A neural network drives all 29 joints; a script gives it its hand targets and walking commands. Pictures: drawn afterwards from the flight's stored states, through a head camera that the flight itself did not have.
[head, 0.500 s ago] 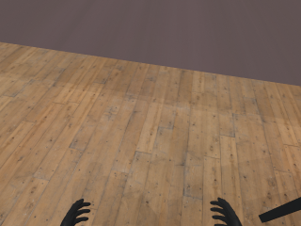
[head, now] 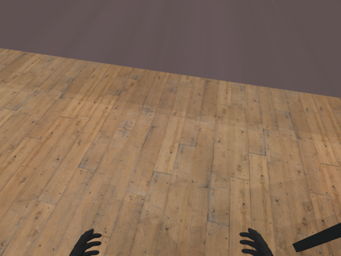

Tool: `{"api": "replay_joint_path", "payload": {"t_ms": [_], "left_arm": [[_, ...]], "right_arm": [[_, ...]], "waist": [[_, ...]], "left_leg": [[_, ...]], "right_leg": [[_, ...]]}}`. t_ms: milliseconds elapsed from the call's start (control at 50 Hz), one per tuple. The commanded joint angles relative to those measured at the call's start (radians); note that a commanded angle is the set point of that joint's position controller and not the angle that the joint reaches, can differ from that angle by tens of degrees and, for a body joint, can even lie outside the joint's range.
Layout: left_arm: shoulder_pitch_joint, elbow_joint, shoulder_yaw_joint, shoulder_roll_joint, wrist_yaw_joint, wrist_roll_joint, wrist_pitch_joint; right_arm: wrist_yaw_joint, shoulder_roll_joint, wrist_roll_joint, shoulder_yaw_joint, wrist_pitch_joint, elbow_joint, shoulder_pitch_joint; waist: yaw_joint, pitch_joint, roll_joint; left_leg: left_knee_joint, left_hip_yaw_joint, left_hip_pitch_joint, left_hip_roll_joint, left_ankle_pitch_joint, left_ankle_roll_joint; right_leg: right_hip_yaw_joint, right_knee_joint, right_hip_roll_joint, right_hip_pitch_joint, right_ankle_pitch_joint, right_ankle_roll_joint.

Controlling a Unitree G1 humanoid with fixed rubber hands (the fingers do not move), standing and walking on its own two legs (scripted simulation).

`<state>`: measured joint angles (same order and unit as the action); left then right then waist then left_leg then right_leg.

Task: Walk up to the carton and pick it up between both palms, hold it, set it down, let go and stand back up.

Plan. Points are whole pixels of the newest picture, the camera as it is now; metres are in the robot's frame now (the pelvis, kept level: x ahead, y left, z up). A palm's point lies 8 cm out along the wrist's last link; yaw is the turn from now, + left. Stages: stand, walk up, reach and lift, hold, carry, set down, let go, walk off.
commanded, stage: stand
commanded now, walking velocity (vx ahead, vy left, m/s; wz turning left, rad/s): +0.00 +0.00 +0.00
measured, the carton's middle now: out of the picture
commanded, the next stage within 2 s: walk up in 0.06 s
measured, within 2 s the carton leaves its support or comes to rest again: neither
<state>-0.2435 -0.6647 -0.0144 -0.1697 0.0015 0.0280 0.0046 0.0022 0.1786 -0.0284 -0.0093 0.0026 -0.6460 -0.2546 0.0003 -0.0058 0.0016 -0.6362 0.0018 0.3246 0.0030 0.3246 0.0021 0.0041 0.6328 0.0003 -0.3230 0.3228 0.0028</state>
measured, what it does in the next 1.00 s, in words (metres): steps to the right, turning right: right foot, then left foot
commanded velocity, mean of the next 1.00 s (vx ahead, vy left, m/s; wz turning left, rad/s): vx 0.00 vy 0.00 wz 0.00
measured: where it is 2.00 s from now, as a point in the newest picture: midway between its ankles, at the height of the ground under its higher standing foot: outside the picture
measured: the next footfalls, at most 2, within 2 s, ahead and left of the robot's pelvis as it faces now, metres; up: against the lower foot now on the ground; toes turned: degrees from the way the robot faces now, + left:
right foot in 0.58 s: +0.02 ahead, -0.25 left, +0.00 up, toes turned -26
left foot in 0.86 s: +0.11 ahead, -0.09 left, +0.00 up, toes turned -35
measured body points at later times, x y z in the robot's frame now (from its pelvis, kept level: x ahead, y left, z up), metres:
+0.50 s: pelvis -0.02 -0.03 +0.00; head +0.01 -0.06 +0.45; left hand +0.17 +0.22 -0.09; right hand +0.04 -0.34 -0.10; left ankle +0.01 +0.12 -0.72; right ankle +0.00 -0.21 -0.68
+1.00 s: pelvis -0.04 -0.11 +0.00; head -0.04 -0.10 +0.45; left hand +0.24 +0.00 -0.10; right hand -0.20 -0.37 -0.10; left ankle +0.08 -0.07 -0.73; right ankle -0.08 -0.23 -0.65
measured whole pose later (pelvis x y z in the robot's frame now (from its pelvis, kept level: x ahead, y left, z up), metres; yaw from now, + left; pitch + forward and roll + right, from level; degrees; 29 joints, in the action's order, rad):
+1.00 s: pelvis -0.04 -0.11 +0.00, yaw -46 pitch -3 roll +0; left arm -0.24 -0.70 -0.06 -0.34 0.11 0.09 0.09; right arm 0.09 0.30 -0.04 -0.05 -0.05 -0.71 -0.34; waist 0.00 0.03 -0.02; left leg -0.58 0.18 0.29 0.09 0.24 0.03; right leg -0.06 1.15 0.07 -0.59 0.32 -0.08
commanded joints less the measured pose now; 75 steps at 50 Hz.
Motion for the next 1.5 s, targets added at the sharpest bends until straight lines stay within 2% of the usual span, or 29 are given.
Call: {"api": "replay_joint_path", "payload": {"t_ms": [0,220,240,260,280,300,360,500,540,560,580,600,620,680,760,820,840,860,880,980,1100,1200,1240,1260,1280,1300,1320,1380,1480], "left_arm": [[0.011,0.067,-0.023,-0.083,-0.003,0.000,-0.016],[0.004,0.049,-0.028,-0.081,-0.005,-0.001,-0.016],[0.021,0.086,-0.068,-0.221,0.038,-0.003,0.001],[0.007,0.077,-0.065,-0.200,0.052,0.010,0.011],[0.116,0.105,-0.072,-0.194,0.055,0.055,0.031],[0.156,0.125,-0.082,-0.218,0.061,0.074,0.052],[0.045,0.086,-0.074,-0.173,0.097,0.040,0.070],[0.003,0.029,-0.057,-0.186,0.133,-0.009,0.043],[-0.090,-0.010,-0.079,-0.230,0.115,0.001,0.030],[-0.167,-0.030,-0.096,-0.288,0.095,0.004,0.026],[-0.203,-0.017,-0.109,-0.358,0.083,-0.002,0.021],[-0.167,0.004,-0.121,-0.435,0.087,-0.033,0.032],[-0.103,0.015,-0.123,-0.426,0.074,-0.035,0.038],[0.038,0.060,-0.099,-0.361,0.069,0.012,0.046],[0.025,0.062,-0.086,-0.313,0.099,0.017,0.049],[0.133,0.082,-0.068,-0.283,0.105,0.005,0.066],[0.095,0.086,-0.057,-0.239,0.105,0.006,0.069],[-0.016,0.060,-0.042,-0.180,0.100,0.029,0.072],[-0.010,0.046,-0.065,-0.278,0.090,0.058,0.080],[-0.075,-0.003,-0.074,-0.282,0.130,0.048,0.063],[0.127,0.041,-0.033,-0.234,0.158,-0.009,0.055],[0.088,0.014,-0.042,-0.234,0.146,-0.011,0.015],[-0.112,-0.068,-0.074,-0.267,0.105,-0.009,-0.004],[-0.258,-0.109,-0.105,-0.325,0.073,-0.021,-0.009],[-0.302,-0.087,-0.122,-0.407,0.043,-0.026,-0.012],[-0.233,-0.063,-0.119,-0.463,0.024,-0.051,-0.002],[-0.180,-0.053,-0.110,-0.442,0.012,-0.063,0.008],[-0.084,-0.010,-0.082,-0.324,0.001,-0.028,0.008],[-0.147,-0.032,-0.068,-0.243,0.025,-0.005,-0.035]], "right_arm": [[0.003,0.078,0.000,-0.024,-0.015,0.065,0.008],[0.006,0.077,0.001,-0.029,-0.015,0.047,-0.001],[0.031,0.222,-0.019,-0.094,-0.027,0.043,-0.016],[0.044,0.279,-0.024,-0.114,-0.035,0.021,-0.104],[0.053,0.277,-0.016,-0.125,-0.037,0.024,-0.140],[0.063,0.240,-0.009,-0.117,-0.044,0.010,-0.119],[0.087,0.215,-0.032,-0.111,-0.055,0.017,0.047],[0.075,0.297,-0.064,-0.122,-0.045,0.034,0.082],[0.067,0.286,-0.063,-0.108,-0.028,0.020,0.070],[0.051,0.223,-0.065,-0.083,-0.017,0.014,0.040],[0.028,0.163,-0.065,-0.067,-0.004,0.050,0.049],[0.035,0.164,-0.018,-0.058,0.005,0.099,0.036],[0.036,0.200,0.002,-0.058,0.002,0.091,0.048],[0.041,0.221,0.020,-0.061,-0.028,0.025,-0.051],[0.048,0.184,0.012,-0.052,-0.040,0.020,-0.081],[0.054,0.168,0.000,-0.058,-0.043,0.000,-0.216],[0.062,0.219,-0.018,-0.075,-0.041,-0.002,-0.254],[0.077,0.294,-0.025,-0.079,-0.039,0.009,-0.194],[0.097,0.317,-0.022,-0.095,-0.040,0.025,-0.058],[0.088,0.223,-0.020,-0.064,-0.095,0.014,0.007],[0.079,0.334,-0.064,-0.097,-0.102,-0.001,-0.105],[0.065,0.368,-0.079,-0.098,-0.064,0.004,-0.071],[0.049,0.303,-0.087,-0.072,-0.032,-0.013,-0.077],[0.026,0.215,-0.093,-0.038,-0.014,-0.009,-0.087],[-0.010,0.138,-0.080,-0.011,-0.008,0.075,-0.042],[-0.028,0.207,-0.022,-0.025,-0.002,0.135,0.014],[-0.033,0.245,-0.006,-0.032,-0.011,0.138,0.035],[-0.018,0.236,-0.010,-0.027,-0.052,0.067,-0.095],[-0.005,0.195,-0.024,-0.018,-0.051,0.061,-0.085]], "waist": [[0.000,-0.032,-0.001],[0.000,-0.028,-0.001],[-0.002,0.030,0.056],[-0.037,-0.052,0.201],[-0.099,-0.050,0.188],[-0.086,0.000,0.093],[0.010,0.062,0.101],[0.033,-0.012,0.158],[0.083,-0.057,0.002],[0.122,-0.040,-0.198],[0.123,0.038,-0.366],[0.131,0.021,-0.390],[0.115,0.046,-0.308],[0.019,0.023,-0.178],[0.031,-0.018,-0.131],[-0.070,-0.029,-0.051],[-0.083,-0.035,0.074],[-0.027,-0.033,0.274],[0.020,0.067,0.176],[0.057,0.098,0.114],[-0.050,0.107,0.177],[-0.025,0.062,0.195],[0.071,-0.009,-0.029],[0.142,-0.002,-0.264],[0.158,0.076,-0.399],[0.148,0.112,-0.272],[0.121,0.128,-0.191],[0.042,0.106,-0.191],[0.025,0.057,-0.087]], "left_leg": [[0.117,-0.061,-0.011,0.043,-0.120,0.029],[0.126,-0.063,-0.019,0.045,-0.131,0.033],[0.113,-0.088,-0.322,0.146,-0.302,0.119],[0.192,-0.209,-0.475,0.363,-0.510,0.209],[0.241,-0.314,-0.355,0.548,-0.580,0.322],[0.291,-0.305,-0.251,0.586,-0.526,0.356],[0.286,-0.046,-0.178,0.429,-0.410,0.252],[0.152,0.227,-0.112,0.318,-0.210,0.163],[-0.063,0.285,-0.041,0.259,-0.074,0.116],[-0.294,0.289,0.086,0.170,0.121,0.074],[-0.526,0.248,0.373,0.044,0.469,0.018],[-0.558,0.035,0.337,0.036,0.521,0.002],[-0.553,-0.003,0.330,0.063,0.449,-0.009],[-0.326,0.028,0.175,0.067,0.204,-0.002],[-0.166,0.069,-0.017,-0.013,0.095,0.030],[0.105,0.047,-0.392,-0.022,-0.106,0.066],[0.243,-0.118,-0.460,0.119,0.087,0.090],[0.421,-0.474,-0.306,0.467,0.393,0.130],[0.555,-0.545,-0.090,0.607,0.514,0.199],[0.434,-0.069,0.008,0.359,0.286,0.139],[0.451,0.090,-0.144,0.411,0.351,0.158],[0.350,0.221,-0.096,0.413,0.364,0.144],[0.001,0.315,0.004,0.312,0.393,0.100],[-0.335,0.330,0.129,0.219,0.478,0.064],[-0.546,0.213,0.426,0.127,0.479,0.002],[-0.548,0.024,0.475,0.125,0.454,0.006],[-0.554,-0.028,0.493,0.147,0.342,0.004],[-0.427,0.003,0.407,0.147,0.112,0.003],[-0.298,0.037,0.267,0.077,0.000,-0.007]], "right_leg": [[-0.061,-0.111,-0.044,0.012,-0.117,0.028],[-0.064,-0.119,-0.046,0.019,-0.127,0.032],[-0.156,0.050,-0.007,-0.269,-0.394,0.034],[-0.024,0.222,0.024,-0.376,-0.138,-0.031],[-0.034,0.407,-0.059,-0.368,0.240,-0.059],[-0.069,0.529,-0.113,-0.354,0.244,-0.073],[-0.106,0.490,-0.163,-0.291,0.097,-0.095],[0.119,0.085,-0.079,0.055,-0.053,-0.036],[0.145,-0.075,-0.003,0.227,-0.079,-0.005],[-0.002,-0.160,-0.002,0.297,-0.136,0.044],[-0.370,-0.203,-0.182,0.325,-0.363,0.123],[-0.609,-0.383,-0.300,0.190,-0.193,0.279],[-0.552,-0.411,-0.269,0.145,-0.061,0.285],[-0.337,-0.261,-0.126,0.041,-0.120,0.211],[-0.411,-0.271,-0.111,-0.108,-0.075,0.204],[-0.400,-0.233,-0.011,-0.436,0.223,0.082],[-0.325,-0.100,0.074,-0.547,0.302,0.006],[-0.183,0.331,0.141,-0.498,0.197,-0.064],[-0.137,0.530,0.024,-0.483,0.149,-0.098],[-0.091,0.680,-0.045,-0.344,-0.083,-0.105],[-0.012,0.333,-0.123,-0.323,0.024,-0.111],[0.113,0.076,-0.085,-0.041,0.062,-0.028],[0.131,-0.052,-0.003,0.194,0.055,0.001],[0.016,-0.148,-0.001,0.265,0.122,0.027],[-0.431,-0.273,-0.169,0.258,0.256,0.085],[-0.715,-0.425,-0.319,0.150,0.447,0.185],[-0.689,-0.452,-0.310,0.152,0.518,0.200],[-0.457,-0.348,-0.196,0.177,0.149,0.186],[-0.382,-0.294,-0.142,0.109,-0.193,0.195]]}}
